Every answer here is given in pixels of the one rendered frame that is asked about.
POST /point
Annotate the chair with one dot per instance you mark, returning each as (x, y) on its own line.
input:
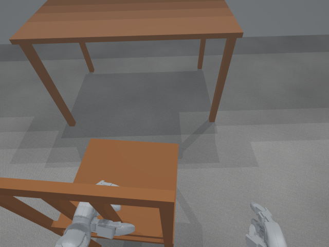
(146, 175)

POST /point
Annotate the left robot hand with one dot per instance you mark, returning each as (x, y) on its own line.
(85, 213)

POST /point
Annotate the table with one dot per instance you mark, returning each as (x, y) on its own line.
(82, 21)

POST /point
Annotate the left robot forearm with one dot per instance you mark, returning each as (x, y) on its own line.
(75, 235)

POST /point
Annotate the right robot hand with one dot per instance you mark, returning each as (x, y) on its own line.
(270, 234)

